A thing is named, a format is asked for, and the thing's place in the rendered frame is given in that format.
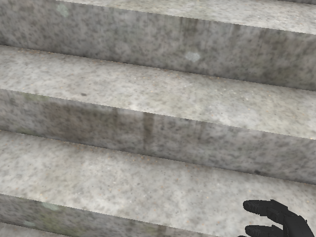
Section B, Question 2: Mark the right robot hand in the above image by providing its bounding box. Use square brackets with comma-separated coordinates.
[238, 199, 315, 237]

